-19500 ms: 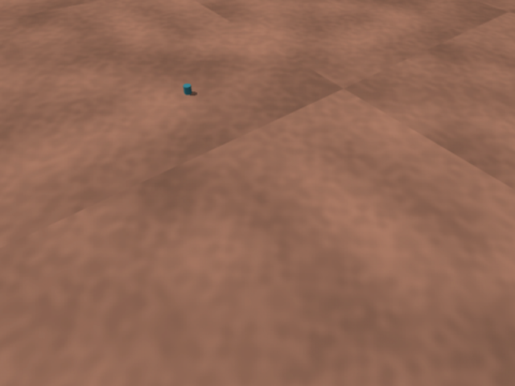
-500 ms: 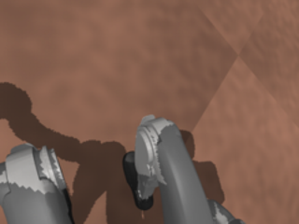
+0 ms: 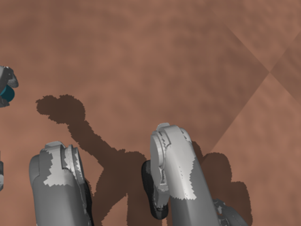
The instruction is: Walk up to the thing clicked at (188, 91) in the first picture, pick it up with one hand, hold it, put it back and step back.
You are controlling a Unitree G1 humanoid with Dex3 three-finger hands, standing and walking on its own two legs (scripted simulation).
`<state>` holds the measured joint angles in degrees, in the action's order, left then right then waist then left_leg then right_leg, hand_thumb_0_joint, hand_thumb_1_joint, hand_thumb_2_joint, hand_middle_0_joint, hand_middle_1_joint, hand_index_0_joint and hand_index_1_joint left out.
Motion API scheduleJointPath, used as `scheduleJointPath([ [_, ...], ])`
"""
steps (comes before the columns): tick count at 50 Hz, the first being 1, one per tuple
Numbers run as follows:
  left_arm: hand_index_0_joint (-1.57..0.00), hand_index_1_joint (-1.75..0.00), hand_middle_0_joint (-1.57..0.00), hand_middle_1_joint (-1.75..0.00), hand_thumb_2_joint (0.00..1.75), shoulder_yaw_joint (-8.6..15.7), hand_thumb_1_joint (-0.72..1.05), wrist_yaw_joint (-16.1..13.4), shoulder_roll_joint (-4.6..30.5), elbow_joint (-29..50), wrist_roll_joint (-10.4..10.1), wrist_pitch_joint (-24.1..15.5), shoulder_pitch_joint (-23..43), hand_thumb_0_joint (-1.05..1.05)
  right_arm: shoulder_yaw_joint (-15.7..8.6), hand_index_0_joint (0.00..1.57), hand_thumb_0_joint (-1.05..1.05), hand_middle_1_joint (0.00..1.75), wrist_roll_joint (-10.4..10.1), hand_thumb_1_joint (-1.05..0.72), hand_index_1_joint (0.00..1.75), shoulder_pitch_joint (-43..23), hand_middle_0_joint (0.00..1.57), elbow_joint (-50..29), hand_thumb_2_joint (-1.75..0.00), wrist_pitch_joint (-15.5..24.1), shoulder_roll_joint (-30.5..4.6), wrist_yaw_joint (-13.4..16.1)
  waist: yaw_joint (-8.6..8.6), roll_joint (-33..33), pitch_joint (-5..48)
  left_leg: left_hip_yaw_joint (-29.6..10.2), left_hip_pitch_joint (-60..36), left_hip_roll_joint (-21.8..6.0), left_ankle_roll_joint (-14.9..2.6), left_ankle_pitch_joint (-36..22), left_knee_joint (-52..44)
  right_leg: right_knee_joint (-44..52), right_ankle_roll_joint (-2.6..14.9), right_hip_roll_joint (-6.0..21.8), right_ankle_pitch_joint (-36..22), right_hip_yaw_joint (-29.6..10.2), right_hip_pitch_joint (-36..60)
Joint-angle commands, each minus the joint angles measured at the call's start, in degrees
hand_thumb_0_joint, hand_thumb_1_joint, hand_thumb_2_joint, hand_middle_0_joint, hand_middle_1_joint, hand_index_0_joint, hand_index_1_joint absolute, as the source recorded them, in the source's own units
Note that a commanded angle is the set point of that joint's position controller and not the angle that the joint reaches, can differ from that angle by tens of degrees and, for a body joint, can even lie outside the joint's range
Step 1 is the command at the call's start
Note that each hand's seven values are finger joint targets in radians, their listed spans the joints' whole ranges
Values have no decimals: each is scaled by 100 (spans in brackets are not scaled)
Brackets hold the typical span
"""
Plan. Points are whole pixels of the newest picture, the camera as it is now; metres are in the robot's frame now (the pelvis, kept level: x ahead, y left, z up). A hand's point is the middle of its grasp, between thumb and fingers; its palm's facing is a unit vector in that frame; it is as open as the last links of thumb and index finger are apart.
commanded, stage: settle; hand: left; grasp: from above
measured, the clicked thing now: out of the picture +0.47 +0.33 -0.18
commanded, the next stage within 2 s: lift in 0.04 s
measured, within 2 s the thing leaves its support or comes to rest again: neither
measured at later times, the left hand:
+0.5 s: hand out of the picture +0.43 +0.33 -0.07, palm faces -0.45 -0.08 -0.89, open 7.0 cm
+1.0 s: hand out of the picture +0.36 +0.31 +0.11, palm faces -0.40 -0.13 -0.91, open 7.0 cm
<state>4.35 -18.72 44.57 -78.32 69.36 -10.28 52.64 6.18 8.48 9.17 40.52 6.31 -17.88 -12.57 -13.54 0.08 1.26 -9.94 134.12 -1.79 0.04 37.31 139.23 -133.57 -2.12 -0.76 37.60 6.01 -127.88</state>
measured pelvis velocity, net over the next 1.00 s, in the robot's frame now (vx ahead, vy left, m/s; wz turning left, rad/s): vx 0.00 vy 0.00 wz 0.11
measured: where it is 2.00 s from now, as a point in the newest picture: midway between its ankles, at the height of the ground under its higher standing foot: (121, 210)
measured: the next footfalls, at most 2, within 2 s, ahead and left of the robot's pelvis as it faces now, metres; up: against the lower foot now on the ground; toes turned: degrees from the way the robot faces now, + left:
none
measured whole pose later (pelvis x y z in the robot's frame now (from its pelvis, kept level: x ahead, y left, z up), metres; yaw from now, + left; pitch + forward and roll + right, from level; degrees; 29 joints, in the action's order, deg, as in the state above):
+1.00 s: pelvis +0.00 +0.00 +0.20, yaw +6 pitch +29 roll -5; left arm -3.1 -3.7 32.1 -39.9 57.3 -1.5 26.4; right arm -1.3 -0.5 8.7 37.1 -2.4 -14.5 -1.1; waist -4.9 -2.5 10.8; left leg -3.7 97.9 -2.5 -0.7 34.3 103.0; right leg -99.7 -1.9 0.4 34.6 2.6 -93.9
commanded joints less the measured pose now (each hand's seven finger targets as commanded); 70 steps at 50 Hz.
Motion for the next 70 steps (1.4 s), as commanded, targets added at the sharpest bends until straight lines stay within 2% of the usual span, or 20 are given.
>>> scheduleJointPath([
  [1,-103,-61,-95,-70,46,247,71,-106,1567,1183,-75,-37,1918,0,-561,20,0,30,-91,-90,30,1073,20,-147,-90,-82,-1461,182,-59,-1827,3900,587,-2985,151,-126,-533,-1539,1501,461,-210,-790,352,1752],
  [7,-110,-62,-103,-69,50,205,75,-33,1469,1211,-82,-43,1879,0,-614,20,0,30,-140,-92,30,1186,20,-127,-91,-181,-1365,295,-45,-1684,3971,665,-3042,153,-160,-597,-1670,1649,435,-187,-879,294,1911],
  [8,-102,-57,-95,-66,47,159,71,-4,1423,1245,-116,-44,1876,0,-622,20,0,30,-144,-89,30,1196,20,-124,-89,-194,-1314,304,-57,-1653,4051,682,-3022,142,-173,-603,-1687,1707,418,-203,-867,236,2058],
  [12,-104,-59,-95,-68,46,281,71,91,1430,1557,-280,64,1708,0,-726,20,0,30,-219,-91,30,1255,20,-130,-90,-248,-1306,345,178,-1897,4415,711,-3389,163,-149,-695,-1982,1761,436,-142,-989,249,2143],
  [16,-104,-59,-94,-70,43,312,71,313,1419,1761,-380,221,1559,0,-893,20,0,30,-347,-91,30,1270,20,-132,-91,-343,-1317,406,300,-1906,4502,697,-3693,166,-147,-770,-2241,1881,453,-103,-1086,187,2113],
  [18,-103,-59,-94,-69,45,147,69,451,1194,1862,-409,250,1414,0,-918,20,0,30,-378,-91,30,1262,20,-153,-91,-394,-1236,425,272,-1831,4374,708,-3681,158,-160,-669,-2342,1982,457,-107,-1008,158,2185],
  [21,-103,-60,-93,-70,45,206,69,600,1256,2310,-460,247,1309,0,-989,20,0,30,-448,-91,30,1236,20,-256,-90,-478,-1184,494,367,-1623,4604,742,-3755,169,-198,-629,-2501,2207,444,-116,-939,80,2485],
  [24,-104,-61,-94,-71,48,40,71,783,911,2565,-626,273,1029,0,-1040,20,0,30,-512,-91,30,1237,20,-308,-90,-518,-1130,572,373,-1410,4474,683,-3898,152,-208,-572,-2724,2414,419,-99,-911,61,2564],
  [27,-102,-62,-91,-73,46,135,69,888,1015,2881,-726,289,796,0,-1084,20,0,30,-580,-91,30,1183,20,-404,-90,-566,-1115,657,487,-1373,4403,659,-3974,164,-216,-453,-3000,2636,405,-83,-810,25,2760],
  [31,-103,-62,-93,-72,47,-18,71,1035,690,3282,-838,335,526,0,-1120,20,0,30,-658,-90,30,1110,20,-524,-90,-611,-1054,744,512,-1295,4393,545,-4342,131,-209,-382,-3426,2863,390,-88,-829,16,2936],
  [32,-102,-62,-91,-72,46,83,69,1050,858,3479,-873,354,490,0,-1142,20,0,30,-681,-90,30,1069,20,-566,-90,-622,-1057,774,589,-1328,4441,535,-4449,136,-213,-298,-3529,2966,385,-79,-753,-11,3016],
  [36,-101,-62,-89,-74,44,39,68,1121,670,3954,-1021,466,-6,0,-1184,20,0,30,-757,-90,30,908,20,-701,-90,-660,-994,889,695,-1264,4445,502,-4908,109,-194,-112,-4046,3359,358,-102,-638,-49,3457],
  [39,-100,-63,-89,-74,48,19,67,1173,604,4472,-1091,582,-87,0,-1199,20,0,30,-806,-90,30,830,20,-744,-90,-685,-936,988,705,-1302,4663,514,-5414,96,-173,-370,-4320,3650,343,-91,-858,-87,3873],
  [50,-103,-66,-92,-77,51,-197,72,1328,113,5082,-1307,1019,-1278,0,-1131,20,0,30,-969,-90,30,477,20,-765,-90,-735,-677,1321,820,-932,3877,674,-6659,75,-171,-561,-5727,5204,286,-80,-939,-285,5442],
  [57,-104,-67,-93,-77,51,-566,73,1401,-370,5063,-1328,1068,-1553,0,-1044,20,0,30,-1043,-90,30,344,20,-697,-90,-614,-569,1518,770,-798,2988,448,-7578,8,-100,-235,-6960,6090,279,-125,-776,-305,6182],
  [60,-102,-66,-91,-77,49,-569,71,1354,-416,4871,-1313,1045,-1662,0,-1037,20,0,30,-1053,-91,30,364,20,-657,-90,-531,-544,1570,868,-730,2826,517,-7993,17,-78,-444,-7309,6501,299,-120,-886,-367,6604],
  [62,-101,-66,-90,-78,47,-748,70,1341,-599,4814,-1294,1021,-1551,0,-1041,20,0,30,-1048,-91,30,397,20,-609,-90,-467,-513,1599,816,-735,2697,533,-8272,0,-58,-604,-7533,6772,304,-127,-1002,-393,6814],
  [63,-101,-66,-90,-77,48,-673,70,1306,-542,4706,-1295,1012,-1590,0,-1061,20,0,30,-1051,-91,30,406,20,-595,-90,-433,-535,1611,875,-678,2654,523,-8377,-1,-59,-546,-7678,6910,297,-133,-960,-399,6943],
  [65,-99,-66,-89,-77,48,-852,66,1258,-753,4611,-1289,993,-1598,0,-1046,20,0,30,-1058,-91,30,421,20,-561,-90,-381,-469,1615,858,-614,2549,609,-8580,37,-48,-735,-7844,7208,312,-126,-1056,-453,7222],
  [70,-99,-67,-89,-77,48,-847,67,1035,-792,4348,-1189,998,-1548,0,-1057,20,0,30,-1041,-91,30,499,20,-470,-90,-304,-447,1624,937,-594,2523,733,-9185,74,-27,-1261,-8294,7741,307,-144,-1435,-504,7938],
])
